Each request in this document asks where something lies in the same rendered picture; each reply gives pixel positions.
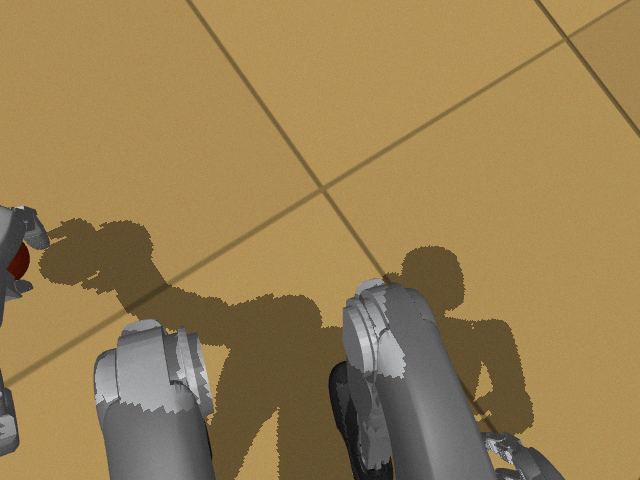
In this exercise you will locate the right robot foot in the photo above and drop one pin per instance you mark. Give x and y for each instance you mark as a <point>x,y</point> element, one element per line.
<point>346,421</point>

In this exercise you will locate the ball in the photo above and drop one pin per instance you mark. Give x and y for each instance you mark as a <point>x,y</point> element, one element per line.
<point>20,263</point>

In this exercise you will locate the right robot hand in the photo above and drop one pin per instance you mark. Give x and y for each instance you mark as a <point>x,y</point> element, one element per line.
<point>529,462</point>

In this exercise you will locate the left robot hand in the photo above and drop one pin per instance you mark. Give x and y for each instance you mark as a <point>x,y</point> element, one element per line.
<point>17,224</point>

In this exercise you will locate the left robot arm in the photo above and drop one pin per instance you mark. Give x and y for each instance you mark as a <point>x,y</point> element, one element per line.
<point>9,436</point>

